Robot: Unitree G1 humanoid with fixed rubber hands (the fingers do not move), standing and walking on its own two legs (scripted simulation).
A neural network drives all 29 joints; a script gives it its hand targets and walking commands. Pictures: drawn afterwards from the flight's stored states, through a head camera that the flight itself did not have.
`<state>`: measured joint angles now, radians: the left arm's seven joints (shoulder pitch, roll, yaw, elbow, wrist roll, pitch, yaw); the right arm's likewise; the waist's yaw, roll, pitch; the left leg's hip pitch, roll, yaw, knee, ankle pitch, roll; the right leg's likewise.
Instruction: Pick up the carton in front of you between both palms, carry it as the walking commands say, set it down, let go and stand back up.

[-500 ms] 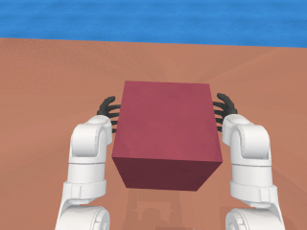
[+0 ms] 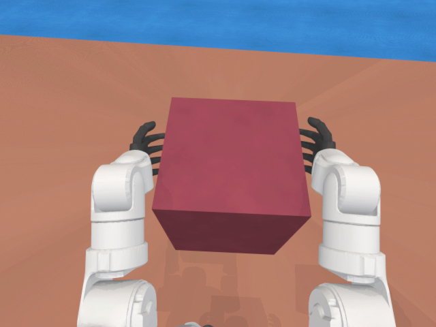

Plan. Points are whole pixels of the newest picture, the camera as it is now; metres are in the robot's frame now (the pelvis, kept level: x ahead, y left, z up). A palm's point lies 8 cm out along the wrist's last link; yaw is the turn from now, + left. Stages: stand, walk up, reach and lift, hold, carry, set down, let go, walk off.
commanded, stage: carry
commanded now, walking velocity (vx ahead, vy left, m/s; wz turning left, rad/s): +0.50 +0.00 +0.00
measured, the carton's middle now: (228, 184) +0.37 +0.01 +0.04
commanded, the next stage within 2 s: none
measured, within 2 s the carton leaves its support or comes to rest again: neither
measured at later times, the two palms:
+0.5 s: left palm (157, 86) +0.63 +0.18 +0.07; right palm (273, 67) +0.71 -0.11 +0.07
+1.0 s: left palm (118, 49) +0.84 +0.33 +0.04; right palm (208, 26) +0.98 +0.07 +0.04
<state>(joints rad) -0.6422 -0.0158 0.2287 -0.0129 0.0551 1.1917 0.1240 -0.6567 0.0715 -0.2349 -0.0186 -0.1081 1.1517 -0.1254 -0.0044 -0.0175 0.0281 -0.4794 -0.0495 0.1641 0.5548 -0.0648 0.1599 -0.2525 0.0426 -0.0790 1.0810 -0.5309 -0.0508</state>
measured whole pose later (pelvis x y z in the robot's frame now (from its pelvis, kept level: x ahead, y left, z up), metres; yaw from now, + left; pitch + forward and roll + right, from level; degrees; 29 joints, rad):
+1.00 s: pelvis +0.60 +0.05 -0.06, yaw +25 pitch +4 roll +1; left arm -0.57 -0.01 0.19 0.10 0.05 1.19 0.11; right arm -0.61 0.04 -0.19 0.12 -0.10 1.16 -0.12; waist -0.01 -0.01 -0.02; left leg -0.41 -0.09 0.16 0.59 -0.17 0.21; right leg -0.42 -0.04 -0.05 1.26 -0.50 -0.01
